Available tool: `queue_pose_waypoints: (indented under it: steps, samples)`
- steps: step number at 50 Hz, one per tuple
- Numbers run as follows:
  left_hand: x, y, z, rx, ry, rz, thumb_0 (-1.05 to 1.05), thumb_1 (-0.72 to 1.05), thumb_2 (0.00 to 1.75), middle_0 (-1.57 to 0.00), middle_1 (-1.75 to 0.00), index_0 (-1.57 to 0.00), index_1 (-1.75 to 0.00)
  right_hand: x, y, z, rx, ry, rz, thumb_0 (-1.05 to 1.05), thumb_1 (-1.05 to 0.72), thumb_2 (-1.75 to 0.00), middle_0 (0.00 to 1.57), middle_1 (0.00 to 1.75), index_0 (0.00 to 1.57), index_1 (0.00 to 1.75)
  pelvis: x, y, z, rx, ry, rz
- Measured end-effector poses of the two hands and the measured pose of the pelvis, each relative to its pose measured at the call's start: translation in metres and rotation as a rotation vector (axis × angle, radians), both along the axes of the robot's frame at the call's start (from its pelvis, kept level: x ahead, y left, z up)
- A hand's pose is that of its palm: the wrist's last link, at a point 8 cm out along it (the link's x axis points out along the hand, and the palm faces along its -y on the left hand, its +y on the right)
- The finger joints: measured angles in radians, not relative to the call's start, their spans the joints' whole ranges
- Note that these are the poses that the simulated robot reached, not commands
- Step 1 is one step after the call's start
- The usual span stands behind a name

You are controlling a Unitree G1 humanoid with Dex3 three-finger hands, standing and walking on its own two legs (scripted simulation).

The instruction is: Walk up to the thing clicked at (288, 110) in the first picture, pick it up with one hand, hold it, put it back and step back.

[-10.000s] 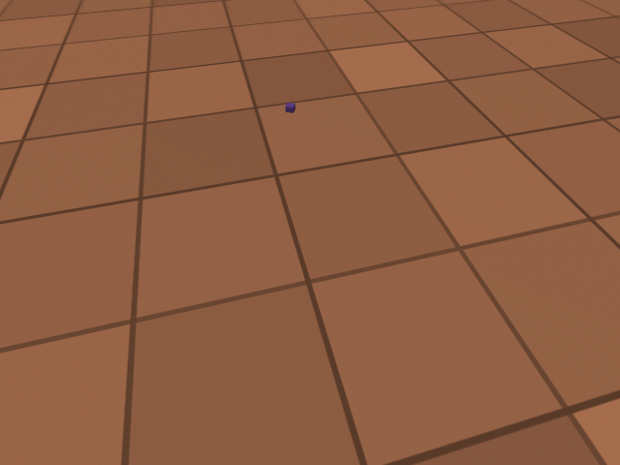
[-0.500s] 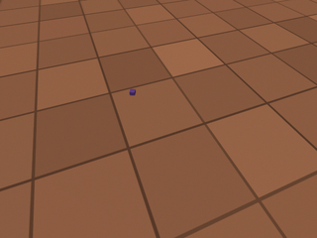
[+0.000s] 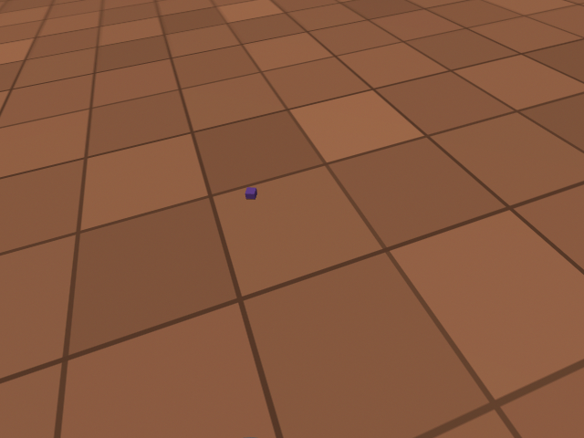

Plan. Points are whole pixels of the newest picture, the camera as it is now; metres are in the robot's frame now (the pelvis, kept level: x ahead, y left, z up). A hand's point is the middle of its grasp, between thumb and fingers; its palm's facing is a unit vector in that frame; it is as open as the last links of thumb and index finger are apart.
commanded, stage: walk up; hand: left
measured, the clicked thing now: (251, 193) +1.37 +0.35 -0.75
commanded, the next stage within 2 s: none
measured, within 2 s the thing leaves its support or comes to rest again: neither
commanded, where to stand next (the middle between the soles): +1.00 +0.09 m, yaw +2 degrees
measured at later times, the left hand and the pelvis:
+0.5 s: hand (149, 367) +0.26 +0.30 -0.16, palm faces +0.04 -0.95 -0.32, open 7.4 cm; pelvis +0.23 +0.04 +0.00, yaw +4 degrees
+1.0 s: hand (189, 252) +0.49 +0.28 -0.12, palm faces +0.07 -0.91 -0.40, open 7.4 cm; pelvis +0.47 +0.01 +0.00, yaw +4 degrees
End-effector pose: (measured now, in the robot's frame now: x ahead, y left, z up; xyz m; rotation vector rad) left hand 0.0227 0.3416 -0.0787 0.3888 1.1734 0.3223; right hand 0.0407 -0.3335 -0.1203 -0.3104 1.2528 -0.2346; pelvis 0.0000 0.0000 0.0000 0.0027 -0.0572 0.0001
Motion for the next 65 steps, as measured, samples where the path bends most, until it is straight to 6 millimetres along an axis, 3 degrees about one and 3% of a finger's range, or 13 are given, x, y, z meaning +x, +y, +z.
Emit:
queue_pose_waypoints:
  steps: [3, 7, 11, 15, 20, 26, 33, 40, 44, 51, 59, 62, 65]
  samples:
    - [-0.003, -0.008, 0.003, -0.013, 0.040, 0.035, 0.00, 0.90, 0.90, -0.20, -0.30, -0.21, -0.30, 0.038, 0.000, 0.008, 0.018, -0.056, 0.033, 0.01, -0.91, -0.90, 0.20, 0.30, 0.20, 0.29, 0.021, -0.004, 0.006, -0.008, -0.004, 0.007]
    - [0.011, -0.016, -0.004, -0.035, 0.059, 0.062, 0.01, 0.90, 0.90, -0.20, -0.30, -0.21, -0.30, 0.084, 0.004, 0.011, 0.029, -0.078, 0.086, 0.01, -0.91, -0.90, 0.20, 0.30, 0.20, 0.29, 0.051, -0.005, 0.006, -0.028, -0.002, 0.031]
    - [0.039, -0.020, -0.019, -0.071, 0.064, 0.076, 0.01, 0.90, 0.90, -0.20, -0.30, -0.21, -0.30, 0.133, 0.015, 0.011, 0.028, -0.056, 0.137, 0.01, -0.91, -0.90, 0.20, 0.30, 0.20, 0.29, 0.086, -0.002, 0.000, -0.044, 0.006, 0.054]
    - [0.078, -0.014, -0.041, -0.106, 0.083, 0.082, 0.01, 0.90, 0.90, -0.20, -0.30, -0.21, -0.30, 0.194, 0.034, 0.010, 0.018, -0.059, 0.185, 0.01, -0.91, -0.90, 0.20, 0.30, 0.20, 0.29, 0.131, 0.007, -0.011, -0.048, 0.017, 0.073]
    - [0.141, -0.003, -0.062, -0.142, 0.107, 0.084, 0.01, 0.90, 0.90, -0.20, -0.30, -0.21, -0.30, 0.276, 0.062, 0.013, -0.006, -0.148, 0.222, 0.01, -0.91, -0.90, 0.20, 0.30, 0.20, 0.29, 0.186, 0.028, -0.020, 0.001, 0.022, 0.074]
    - [0.246, 0.006, -0.038, -0.149, 0.008, 0.000, 0.01, 0.90, 0.89, -0.20, -0.30, -0.21, -0.30, 0.319, 0.075, 0.035, -0.003, -0.217, 0.158, 0.00, -0.90, -0.90, 0.20, 0.30, 0.21, 0.30, 0.245, 0.039, 0.001, -0.017, 0.010, 0.071]
    - [0.354, 0.014, -0.017, -0.107, -0.089, -0.079, 0.01, 0.90, 0.90, -0.20, -0.30, -0.20, -0.30, 0.349, 0.057, 0.031, -0.012, -0.167, 0.130, 0.00, -0.90, -0.90, 0.21, 0.30, 0.21, 0.30, 0.312, 0.032, 0.002, 0.012, -0.004, 0.053]
    - [0.436, 0.000, -0.017, -0.039, -0.100, -0.083, 0.00, 0.90, 0.90, -0.20, -0.30, -0.20, -0.30, 0.403, 0.020, -0.008, 0.005, -0.115, 0.092, 0.01, -0.90, -0.90, 0.21, 0.30, 0.21, 0.30, 0.394, 0.009, -0.022, 0.008, 0.005, 0.051]
    - [0.457, -0.014, -0.013, -0.036, -0.128, -0.039, 0.00, 0.90, 0.90, -0.20, -0.29, -0.21, -0.30, 0.446, 0.019, -0.016, 0.023, -0.071, 0.126, 0.01, -0.91, -0.90, 0.20, 0.30, 0.20, 0.29, 0.427, 0.002, -0.019, 0.004, -0.006, 0.070]
    - [0.461, -0.021, -0.006, -0.064, -0.028, 0.012, 0.00, 0.90, 0.90, -0.20, -0.30, -0.21, -0.30, 0.530, 0.035, 0.006, 0.056, -0.128, 0.175, 0.01, -0.91, -0.90, 0.20, 0.30, 0.20, 0.29, 0.477, 0.007, 0.000, -0.007, 0.001, 0.062]
    - [0.496, 0.011, -0.031, -0.103, 0.020, 0.043, 0.01, 0.90, 0.90, -0.21, -0.30, -0.21, -0.30, 0.612, 0.059, 0.021, -0.001, -0.123, 0.229, 0.01, -0.91, -0.90, 0.20, 0.30, 0.20, 0.29, 0.541, 0.033, -0.008, -0.046, 0.013, 0.083]
    - [0.522, 0.031, -0.050, -0.112, 0.038, 0.038, 0.01, 0.90, 0.90, -0.20, -0.30, -0.21, -0.30, 0.643, 0.072, 0.024, -0.038, -0.167, 0.228, 0.01, -0.91, -0.90, 0.20, 0.30, 0.20, 0.29, 0.568, 0.051, -0.018, -0.023, 0.010, 0.082]
    - [0.555, 0.041, -0.055, -0.124, 0.052, 0.017, 0.01, 0.90, 0.90, -0.20, -0.30, -0.21, -0.30, 0.662, 0.084, 0.032, -0.053, -0.224, 0.199, 0.01, -0.91, -0.90, 0.20, 0.30, 0.20, 0.29, 0.589, 0.064, -0.017, -0.028, 0.001, 0.067]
